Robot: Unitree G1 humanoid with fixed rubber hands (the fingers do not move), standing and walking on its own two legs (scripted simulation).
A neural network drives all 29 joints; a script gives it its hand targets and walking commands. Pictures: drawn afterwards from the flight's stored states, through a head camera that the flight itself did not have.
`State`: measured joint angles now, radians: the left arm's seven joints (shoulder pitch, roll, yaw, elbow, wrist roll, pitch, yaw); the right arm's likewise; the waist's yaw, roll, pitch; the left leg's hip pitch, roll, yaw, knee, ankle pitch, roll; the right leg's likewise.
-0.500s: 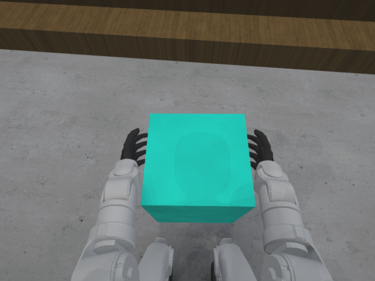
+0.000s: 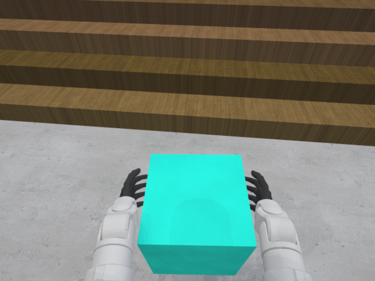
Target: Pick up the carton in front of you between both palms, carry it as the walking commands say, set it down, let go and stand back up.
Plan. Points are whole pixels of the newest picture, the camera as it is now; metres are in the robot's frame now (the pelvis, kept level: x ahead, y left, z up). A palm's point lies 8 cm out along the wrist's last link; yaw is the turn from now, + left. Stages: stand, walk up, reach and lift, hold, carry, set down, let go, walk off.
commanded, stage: reach and lift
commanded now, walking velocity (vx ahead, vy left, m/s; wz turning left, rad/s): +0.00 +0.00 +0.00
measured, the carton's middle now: (194, 217) +0.29 +0.00 -0.05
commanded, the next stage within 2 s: hold in 1.04 s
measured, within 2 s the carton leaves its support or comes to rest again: neither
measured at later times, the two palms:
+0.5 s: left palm (127, 198) +0.29 +0.15 +0.04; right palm (266, 201) +0.29 -0.15 +0.04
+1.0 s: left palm (126, 194) +0.29 +0.15 +0.05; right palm (266, 197) +0.29 -0.15 +0.05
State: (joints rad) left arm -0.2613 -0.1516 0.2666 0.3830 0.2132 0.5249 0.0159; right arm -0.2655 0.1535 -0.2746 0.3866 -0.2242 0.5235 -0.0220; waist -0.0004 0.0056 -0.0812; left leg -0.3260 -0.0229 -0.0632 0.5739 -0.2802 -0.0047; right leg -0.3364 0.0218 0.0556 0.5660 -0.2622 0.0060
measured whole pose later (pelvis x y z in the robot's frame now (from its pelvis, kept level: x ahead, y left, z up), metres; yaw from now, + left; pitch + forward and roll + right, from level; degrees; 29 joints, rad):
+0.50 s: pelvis -0.01 +0.00 +0.01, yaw +0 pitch -5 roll +0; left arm -0.34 -0.17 0.32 0.37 0.30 0.61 -0.02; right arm -0.34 0.17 -0.33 0.37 -0.30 0.61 0.02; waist 0.00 0.00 0.04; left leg -0.16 -0.02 -0.06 0.46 -0.22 -0.01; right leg -0.17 0.02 0.06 0.46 -0.21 0.01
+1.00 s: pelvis +0.01 +0.00 +0.01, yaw +0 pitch -6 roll +0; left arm -0.26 -0.15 0.23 0.27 0.27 0.68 -0.02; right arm -0.26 0.15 -0.23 0.27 -0.28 0.68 0.01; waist 0.00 0.00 0.03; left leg -0.07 -0.02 -0.06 0.38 -0.21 0.00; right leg -0.08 0.02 0.06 0.37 -0.19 0.01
